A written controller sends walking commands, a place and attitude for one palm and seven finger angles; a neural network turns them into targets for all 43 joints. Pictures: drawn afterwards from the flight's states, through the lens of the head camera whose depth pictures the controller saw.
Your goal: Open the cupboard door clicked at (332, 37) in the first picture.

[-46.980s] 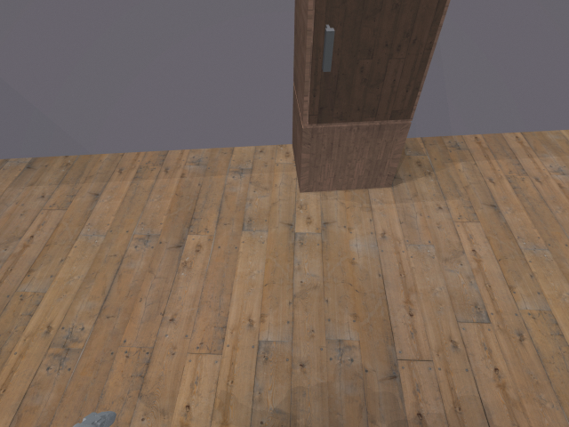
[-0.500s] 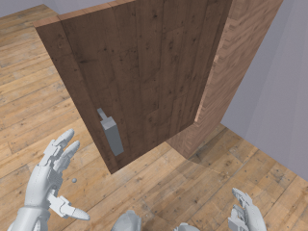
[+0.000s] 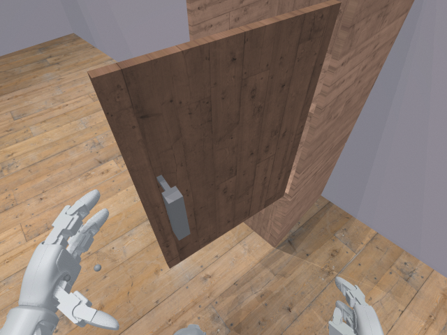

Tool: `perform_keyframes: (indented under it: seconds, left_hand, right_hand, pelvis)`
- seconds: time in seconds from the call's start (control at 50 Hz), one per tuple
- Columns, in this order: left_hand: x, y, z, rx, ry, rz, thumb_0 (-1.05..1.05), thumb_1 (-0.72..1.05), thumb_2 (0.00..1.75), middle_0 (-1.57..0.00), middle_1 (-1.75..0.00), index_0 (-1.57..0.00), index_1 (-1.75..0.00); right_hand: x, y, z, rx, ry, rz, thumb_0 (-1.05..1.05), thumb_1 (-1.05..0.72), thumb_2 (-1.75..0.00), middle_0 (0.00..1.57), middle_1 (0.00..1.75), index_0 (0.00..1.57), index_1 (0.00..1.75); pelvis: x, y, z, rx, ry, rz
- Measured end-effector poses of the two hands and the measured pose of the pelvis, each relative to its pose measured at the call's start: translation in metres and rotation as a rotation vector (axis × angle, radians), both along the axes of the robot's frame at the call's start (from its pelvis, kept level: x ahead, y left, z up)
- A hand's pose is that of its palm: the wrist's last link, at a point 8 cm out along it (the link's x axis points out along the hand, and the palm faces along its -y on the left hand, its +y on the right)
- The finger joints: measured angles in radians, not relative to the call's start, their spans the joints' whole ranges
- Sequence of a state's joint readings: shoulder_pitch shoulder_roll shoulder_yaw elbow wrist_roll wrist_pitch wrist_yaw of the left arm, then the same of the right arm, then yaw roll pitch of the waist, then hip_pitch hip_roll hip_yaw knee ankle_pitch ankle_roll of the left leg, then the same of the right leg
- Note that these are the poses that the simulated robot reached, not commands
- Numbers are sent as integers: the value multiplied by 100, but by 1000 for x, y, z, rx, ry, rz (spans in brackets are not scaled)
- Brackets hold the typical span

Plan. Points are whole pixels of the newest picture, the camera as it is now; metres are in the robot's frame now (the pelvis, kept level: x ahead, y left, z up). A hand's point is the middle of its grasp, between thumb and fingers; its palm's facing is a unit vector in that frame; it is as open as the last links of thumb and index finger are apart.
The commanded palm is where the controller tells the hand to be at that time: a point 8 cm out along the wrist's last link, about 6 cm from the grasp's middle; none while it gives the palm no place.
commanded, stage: draw the hand back to the body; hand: left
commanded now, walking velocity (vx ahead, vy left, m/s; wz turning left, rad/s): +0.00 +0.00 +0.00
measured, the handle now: (171, 207) +0.34 +0.12 +0.03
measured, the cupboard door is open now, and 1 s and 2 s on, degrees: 79 79 79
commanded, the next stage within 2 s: step back with the hand held close in 1.20 s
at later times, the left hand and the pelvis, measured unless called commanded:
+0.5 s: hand (45, 233) +0.22 +0.25 +0.15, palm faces +0.33 -0.86 -0.38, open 13.0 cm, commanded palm +0.18 +0.29 +0.18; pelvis +0.03 +0.01 +0.05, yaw +0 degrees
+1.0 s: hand (19, 202) +0.23 +0.25 +0.21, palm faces +0.42 -0.81 -0.40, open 7.8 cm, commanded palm +0.18 +0.29 +0.23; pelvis +0.04 +0.00 +0.07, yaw -1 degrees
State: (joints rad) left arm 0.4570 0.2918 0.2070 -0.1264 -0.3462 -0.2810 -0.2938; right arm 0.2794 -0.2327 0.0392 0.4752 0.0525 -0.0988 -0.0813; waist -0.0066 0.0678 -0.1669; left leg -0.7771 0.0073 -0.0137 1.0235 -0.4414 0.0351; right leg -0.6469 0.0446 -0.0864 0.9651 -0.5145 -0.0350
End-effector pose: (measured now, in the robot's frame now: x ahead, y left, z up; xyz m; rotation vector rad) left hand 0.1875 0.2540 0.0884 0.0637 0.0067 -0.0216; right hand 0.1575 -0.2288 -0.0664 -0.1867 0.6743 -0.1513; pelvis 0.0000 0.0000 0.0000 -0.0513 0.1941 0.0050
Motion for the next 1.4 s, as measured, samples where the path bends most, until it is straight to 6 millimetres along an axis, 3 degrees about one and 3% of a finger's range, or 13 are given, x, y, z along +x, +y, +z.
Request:
perform_keyframes:
  seconds: [0.14, 0.26, 0.52, 0.86, 1.08, 1.4]
  left_hand:
    - [-4, 5, 21, 7, -20, 0, -1, -47, 31, -15, -30, -15, -30]
    - [-8, 14, 42, 205, 60, 207, -1, -34, 37, -16, -30, -16, -30]
    - [1, 35, 88, 333, 40, 388, -1, 8, 55, -17, -30, -18, -30]
    - [7, 41, 148, 406, -134, 439, 1, 66, 80, -20, -30, -20, -30]
    - [1, 30, 137, 371, -93, 442, 1, 86, 88, -20, -30, -21, -30]
    - [-6, 24, 153, 421, -165, 429, 1, 89, 90, -21, -30, -21, -30]
  right_hand:
    - [12, 6, 18, -4, -60, 23, 1, -91, -89, 21, 30, 21, 30]
    - [21, 14, 32, -10, -45, 17, 1, -91, -89, 21, 30, 21, 30]
    - [37, 24, 43, 2, 6, 49, 1, -91, -89, 21, 30, 21, 30]
    - [54, 10, 54, 13, -3, 60, 1, -91, -89, 21, 30, 21, 30]
    - [45, -3, 51, 9, 22, 47, 1, -91, -89, 21, 30, 21, 30]
    - [36, -14, 51, 10, 21, 32, 1, -91, -89, 21, 30, 21, 30]
  pelvis:
    - [3, 5, 9, -1, -35, 6]
    - [10, 8, 25, 12, -77, -6]
    - [30, 13, 53, 34, -166, -13]
    - [39, 3, 64, 45, -216, -22]
    - [34, -8, 65, 47, -233, -24]
    - [26, -16, 66, 39, -232, -22]
